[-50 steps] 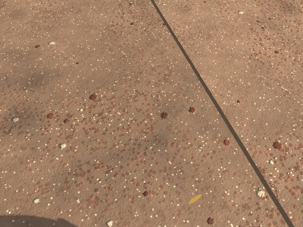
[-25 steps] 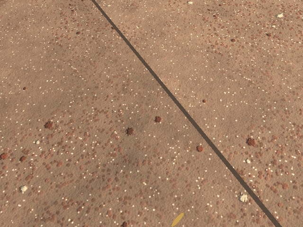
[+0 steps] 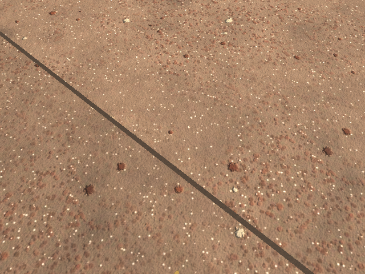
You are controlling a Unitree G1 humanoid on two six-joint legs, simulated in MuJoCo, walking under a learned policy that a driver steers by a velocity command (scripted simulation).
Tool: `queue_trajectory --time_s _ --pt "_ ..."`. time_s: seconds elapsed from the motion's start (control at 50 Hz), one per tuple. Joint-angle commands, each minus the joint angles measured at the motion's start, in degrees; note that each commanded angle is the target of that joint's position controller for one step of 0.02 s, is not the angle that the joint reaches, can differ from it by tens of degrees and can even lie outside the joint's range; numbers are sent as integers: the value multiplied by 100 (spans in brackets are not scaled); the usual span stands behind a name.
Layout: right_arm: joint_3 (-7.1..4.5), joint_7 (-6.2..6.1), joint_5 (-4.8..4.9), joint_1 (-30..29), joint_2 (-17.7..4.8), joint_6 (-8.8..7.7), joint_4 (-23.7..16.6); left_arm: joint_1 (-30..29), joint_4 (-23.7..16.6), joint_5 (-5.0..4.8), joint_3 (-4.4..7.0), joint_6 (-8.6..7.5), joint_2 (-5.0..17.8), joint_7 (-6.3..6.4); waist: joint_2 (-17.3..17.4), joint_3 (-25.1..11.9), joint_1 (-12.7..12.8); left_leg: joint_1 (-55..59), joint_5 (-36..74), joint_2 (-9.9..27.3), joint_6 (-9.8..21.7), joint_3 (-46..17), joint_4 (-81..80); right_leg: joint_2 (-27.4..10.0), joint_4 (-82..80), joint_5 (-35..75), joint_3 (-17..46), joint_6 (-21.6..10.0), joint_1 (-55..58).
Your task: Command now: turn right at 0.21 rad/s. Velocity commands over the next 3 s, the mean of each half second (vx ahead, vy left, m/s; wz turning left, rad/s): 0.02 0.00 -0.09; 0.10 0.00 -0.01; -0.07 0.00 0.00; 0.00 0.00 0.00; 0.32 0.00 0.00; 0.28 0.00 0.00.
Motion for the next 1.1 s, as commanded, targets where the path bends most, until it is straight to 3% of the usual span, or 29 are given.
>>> queue_trajectory --time_s 0.02,0.04,0.06,0.08,0.18,0.24,0.28,0.3,0.36,0.42,0.5,0.56,0.6,0.64,0.66,0.68,0.7,0.74,0.78,0.82,0.86,0.88,0.9,0.92,0.94,0.96,0.98,1.02,1.1 --pt "-125 31 -14 236 -722 -143 -116 348 -288 47 182 -84 722 35 462 -952 125 -22 1652 748 532 -680 -44 -316 -1499 1973 356 -426 1599" --pt "19 108 -325 382 -358 -236 -218 377 -379 122 252 -51 1206 117 -1050 -1266 -103 -860 -408 192 4 -142 845 -1513 -1055 4036 1586 -920 2316" --pt "13 57 -242 -38 -411 -229 -305 135 -325 234 123 -123 775 62 -1333 -1155 126 -852 -1565 37 -218 -270 927 -1829 -1188 3369 1790 -1665 1410" --pt "-47 20 -167 -209 -679 -190 -282 -66 -346 262 58 -218 563 7 -1015 -879 179 -778 -1545 83 -304 -341 1165 -1565 -1335 2768 1647 -1690 1170" --pt "-50 -4 -138 114 -557 -77 -1 -415 -84 180 -3 -375 503 29 -903 -686 39 -351 -871 40 -454 -407 1078 -1141 -1223 2999 1119 -1387 764" --pt "10 30 -194 196 -474 -114 108 -373 94 123 -60 -344 331 7 -599 -681 -34 429 979 24 -346 -376 -251 -787 -1089 2011 873 -1016 555" --pt "-77 20 -173 109 -969 -111 129 -51 196 197 -35 -336 379 -18 54 -399 303 369 1308 172 -95 -469 -269 -367 -1153 656 672 -683 380" --pt "-78 35 -133 64 -866 -122 178 -165 220 208 -46 -314 394 -5 192 -270 205 65 744 101 41 -468 -315 -245 -1089 456 534 -572 499" --pt "-6 23 -188 20 -607 -197 289 -272 313 150 -33 -282 367 55 268 -274 150 89 768 65 -13 -504 -487 -234 -899 839 470 -559 559" --pt "22 -23 -161 206 -549 -230 452 -127 490 141 -18 -262 333 86 114 -507 119 240 276 -38 -21 -381 -417 -160 -904 508 379 -559 638" --pt "8 -104 -70 200 -545 -288 413 95 608 35 69 -299 515 104 -289 228 185 -598 -1985 -250 250 -246 28 -323 -1209 -2468 834 -911 -114" --pt "27 -33 3 202 -365 -543 345 489 771 -22 111 -501 636 54 -820 246 229 -921 -1372 -355 358 -105 733 -972 -1677 -2758 1867 -1294 152" --pt "16 49 67 395 -343 -670 391 379 765 -48 107 -561 662 28 -974 241 56 -565 -1048 -350 555 -131 642 -1152 -1745 -2465 2123 -1395 9" --pt "-52 103 57 1065 -537 -754 659 -213 513 -55 16 -616 405 3 -403 250 -313 552 -1105 -84 822 -706 -233 -552 -901 -1420 1173 -971 -814" --pt "-172 103 49 1432 -959 -766 812 -439 336 -4 -48 -713 163 19 701 180 -328 1243 -257 502 1063 -1806 -708 184 581 -164 83 -515 -1413" --pt "-256 133 -46 1668 -1283 -728 814 -473 261 60 2 -814 366 70 1428 -5 -428 1916 2011 1412 1550 -3027 -1009 367 1743 -647 -169 -220 -2156" --pt "-186 105 -155 1661 -1045 -691 780 -375 337 35 64 -826 540 99 1064 -51 -379 2162 4040 1844 1847 -3184 -843 210 2635 -1942 94 -128 -2631" --pt "-57 49 -128 1117 -629 -592 635 -95 487 -26 -2 -701 264 94 486 -292 -62 2223 5318 1523 1528 -2151 -431 -179 2584 -1788 269 -118 -2488" --pt "7 -47 -41 654 -514 -380 585 -322 496 -52 -73 -611 55 62 685 -323 2 1830 5665 994 1020 -1342 -446 -241 1183 -931 -33 -64 -1622" --pt "-55 -151 -65 616 -771 -168 618 -37 673 -91 -96 -562 1 -24 944 -607 95 1337 6134 627 870 -856 -376 106 362 270 -366 -18 -336" --pt "-104 -212 26 480 -886 -104 590 188 819 -58 -39 -538 157 -60 814 -661 264 1139 5794 535 799 -734 -253 296 -592 1573 -506 -152 393" --pt "-115 -215 65 541 -890 -124 621 239 836 13 12 -530 320 -43 690 -657 337 993 5335 456 648 -720 -127 266 -1124 2351 -412 -303 795" --pt "-110 -195 -27 730 -825 -186 658 290 804 74 114 -512 696 25 370 -853 309 645 4155 269 368 -677 56 -182 -1001 4108 64 -530 1476" --pt "-41 -165 -163 1056 -565 -256 682 352 798 165 198 -450 1068 97 -489 -1278 187 127 1853 -139 13 -457 647 -1091 -414 6729 828 -1193 2215" --pt "24 -139 -156 1098 -329 -236 791 388 845 226 71 -386 661 118 -839 -1646 327 -107 -1001 -356 -198 -557 1515 -1858 -357 7861 1363 -1926 2384" --pt "27 -109 -69 800 -303 -174 701 251 889 190 -25 -398 415 93 -979 -1482 355 -506 -2522 -361 -285 -769 2236 -2094 -550 7690 1618 -2171 2175" --pt "-31 -134 -4 611 -462 -98 664 4 885 148 11 -417 557 82 -840 -1236 346 -762 -2802 -400 -338 -786 2936 -1987 -691 7173 1494 -2169 1863" --pt "-102 -271 -16 666 -556 115 737 -378 881 53 133 -436 946 103 -583 -829 203 -974 -2523 -456 -449 -753 3542 -1804 -968 6141 1198 -2020 1162" --pt "-94 -385 -36 862 -398 283 818 -895 988 73 85 -313 712 159 -846 -918 -7 -446 -1681 -444 -578 -495 2885 -1424 -1278 4055 763 -1779 452"
Next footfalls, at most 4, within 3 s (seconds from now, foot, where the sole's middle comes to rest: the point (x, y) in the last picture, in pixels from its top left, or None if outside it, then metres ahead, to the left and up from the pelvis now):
0.02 right None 0.04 -0.13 -0.78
0.26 left None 0.04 0.12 -0.78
0.90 right None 0.18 -0.11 -0.78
1.24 left None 0.09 0.14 -0.78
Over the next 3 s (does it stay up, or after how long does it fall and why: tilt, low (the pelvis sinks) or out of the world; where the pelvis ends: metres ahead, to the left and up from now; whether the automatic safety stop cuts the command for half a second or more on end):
stays up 0.39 0.07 0.00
